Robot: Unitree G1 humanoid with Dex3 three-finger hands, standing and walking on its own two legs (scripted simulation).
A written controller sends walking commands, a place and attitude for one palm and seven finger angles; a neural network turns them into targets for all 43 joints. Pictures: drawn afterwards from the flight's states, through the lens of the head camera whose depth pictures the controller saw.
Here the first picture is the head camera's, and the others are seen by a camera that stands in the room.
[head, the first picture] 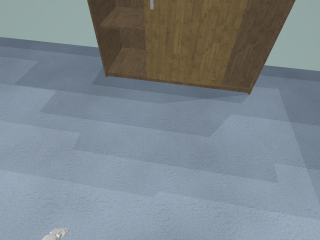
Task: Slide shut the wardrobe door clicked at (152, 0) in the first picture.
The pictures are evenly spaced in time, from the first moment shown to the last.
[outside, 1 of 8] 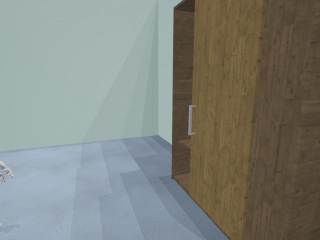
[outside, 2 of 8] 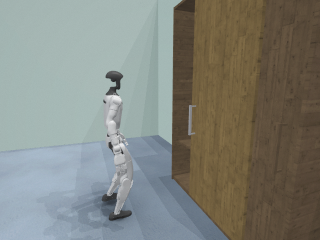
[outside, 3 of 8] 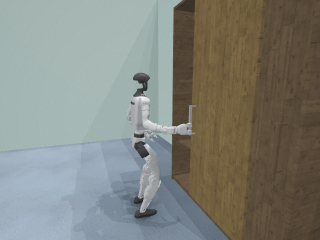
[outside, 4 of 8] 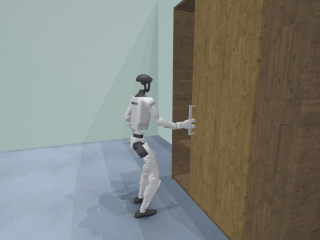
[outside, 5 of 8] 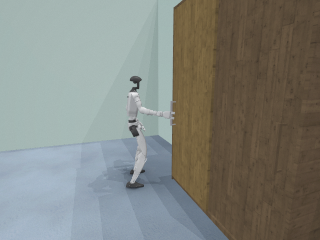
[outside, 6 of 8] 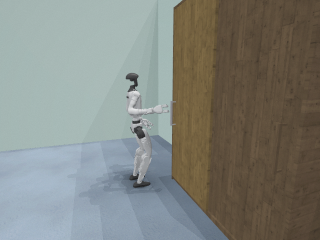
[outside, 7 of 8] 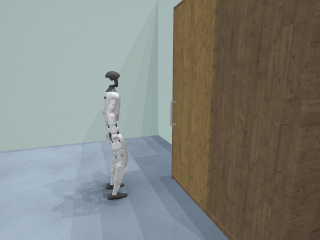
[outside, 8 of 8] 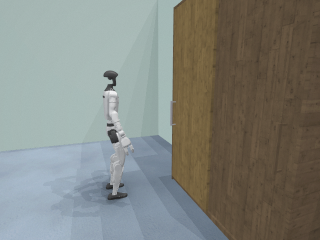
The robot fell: no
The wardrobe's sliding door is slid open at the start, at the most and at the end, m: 0.43 0.43 0.00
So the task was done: yes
